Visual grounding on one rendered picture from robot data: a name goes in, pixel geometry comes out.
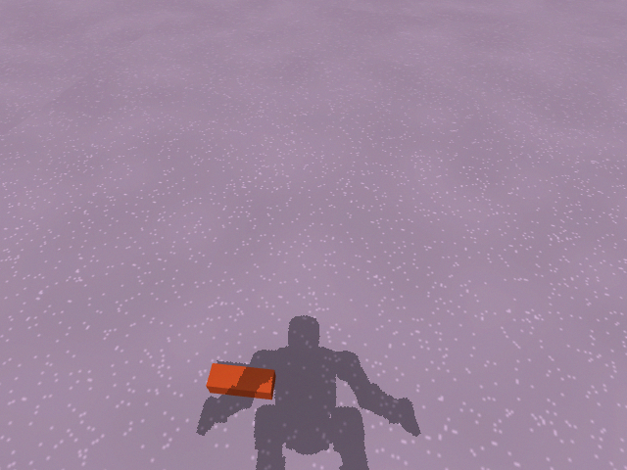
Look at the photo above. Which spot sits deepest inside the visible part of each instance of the carton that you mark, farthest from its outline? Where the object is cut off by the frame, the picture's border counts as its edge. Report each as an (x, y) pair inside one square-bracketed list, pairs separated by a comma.
[(241, 381)]

